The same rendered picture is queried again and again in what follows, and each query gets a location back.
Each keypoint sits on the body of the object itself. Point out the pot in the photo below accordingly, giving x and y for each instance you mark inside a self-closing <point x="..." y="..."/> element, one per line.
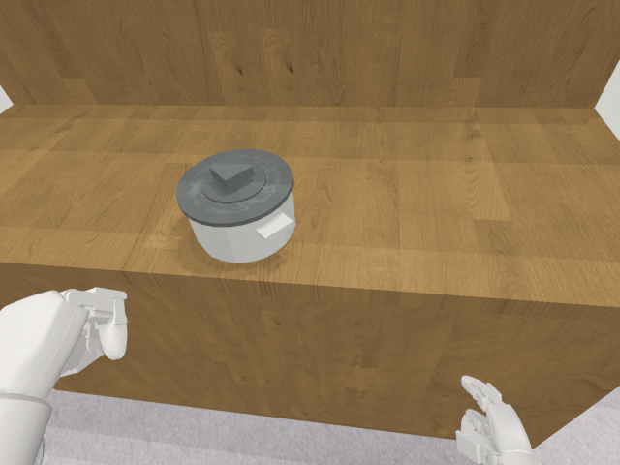
<point x="250" y="242"/>

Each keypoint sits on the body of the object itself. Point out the table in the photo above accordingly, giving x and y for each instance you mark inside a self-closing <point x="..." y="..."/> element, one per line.
<point x="456" y="199"/>

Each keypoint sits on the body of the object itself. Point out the right robot hand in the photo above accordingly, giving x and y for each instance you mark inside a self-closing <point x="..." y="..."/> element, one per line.
<point x="500" y="432"/>

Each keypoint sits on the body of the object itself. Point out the robot left forearm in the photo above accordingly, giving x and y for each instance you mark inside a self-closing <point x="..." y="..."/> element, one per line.
<point x="23" y="421"/>

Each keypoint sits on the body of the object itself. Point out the knob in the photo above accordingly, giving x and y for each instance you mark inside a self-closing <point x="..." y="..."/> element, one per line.
<point x="231" y="171"/>

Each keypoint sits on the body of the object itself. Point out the left robot hand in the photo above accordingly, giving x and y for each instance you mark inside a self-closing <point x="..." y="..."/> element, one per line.
<point x="50" y="335"/>

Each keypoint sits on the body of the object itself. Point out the lid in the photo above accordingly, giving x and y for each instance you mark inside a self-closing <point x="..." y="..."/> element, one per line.
<point x="205" y="200"/>

